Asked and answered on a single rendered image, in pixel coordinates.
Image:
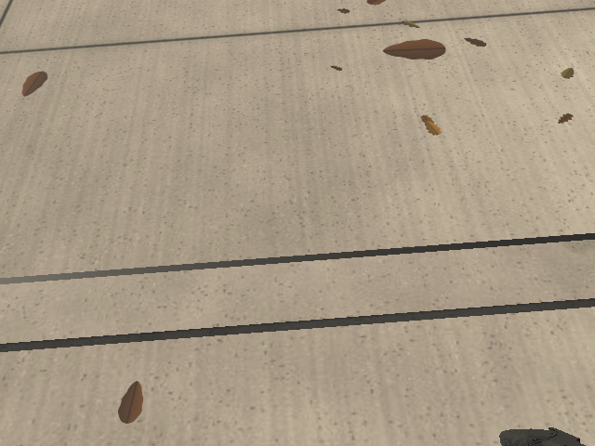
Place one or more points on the robot right hand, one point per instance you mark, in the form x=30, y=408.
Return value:
x=538, y=437

